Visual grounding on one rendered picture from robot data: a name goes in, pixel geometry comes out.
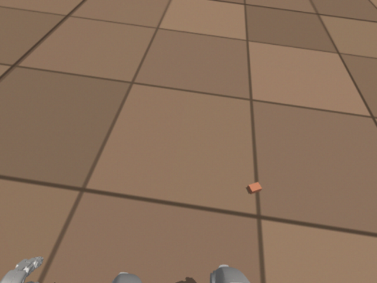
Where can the left robot hand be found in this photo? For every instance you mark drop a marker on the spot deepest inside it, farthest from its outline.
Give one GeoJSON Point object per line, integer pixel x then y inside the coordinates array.
{"type": "Point", "coordinates": [22, 270]}

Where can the small box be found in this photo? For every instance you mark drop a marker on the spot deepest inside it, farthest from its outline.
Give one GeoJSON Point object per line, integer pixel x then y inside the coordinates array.
{"type": "Point", "coordinates": [253, 188]}

